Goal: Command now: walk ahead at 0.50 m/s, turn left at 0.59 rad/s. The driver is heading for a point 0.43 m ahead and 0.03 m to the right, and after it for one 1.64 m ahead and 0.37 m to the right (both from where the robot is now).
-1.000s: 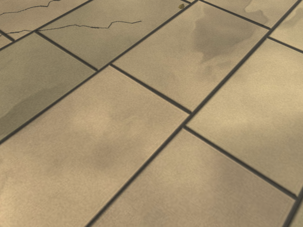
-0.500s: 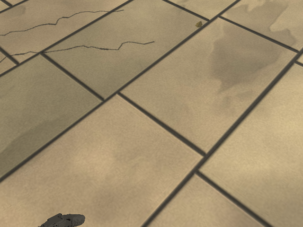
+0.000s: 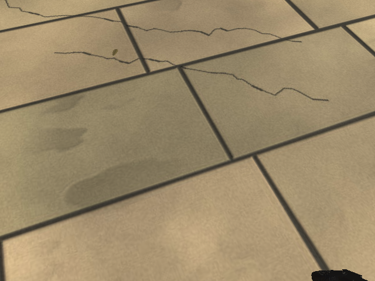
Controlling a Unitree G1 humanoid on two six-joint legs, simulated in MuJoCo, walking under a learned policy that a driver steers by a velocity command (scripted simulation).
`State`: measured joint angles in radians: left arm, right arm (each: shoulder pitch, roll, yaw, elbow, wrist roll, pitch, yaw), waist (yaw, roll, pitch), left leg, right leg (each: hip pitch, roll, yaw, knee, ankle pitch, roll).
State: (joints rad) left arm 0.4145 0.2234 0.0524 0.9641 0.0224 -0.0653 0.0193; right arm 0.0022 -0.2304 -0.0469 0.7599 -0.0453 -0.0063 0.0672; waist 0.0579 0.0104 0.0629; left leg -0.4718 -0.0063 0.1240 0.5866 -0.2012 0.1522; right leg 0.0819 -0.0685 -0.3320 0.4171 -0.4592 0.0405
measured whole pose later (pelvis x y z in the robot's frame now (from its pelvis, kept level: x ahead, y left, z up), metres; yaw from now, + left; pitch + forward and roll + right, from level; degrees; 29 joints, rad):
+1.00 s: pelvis +0.39 +0.03 +0.02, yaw -14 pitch +2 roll +1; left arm 0.27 0.29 0.08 0.80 0.02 0.03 0.00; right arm 0.14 -0.27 -0.03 0.78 -0.02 0.04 -0.04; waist 0.05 0.02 0.04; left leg -0.49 0.01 -0.10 0.86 -0.35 -0.06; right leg -0.31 0.16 0.16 0.42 -0.11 -0.09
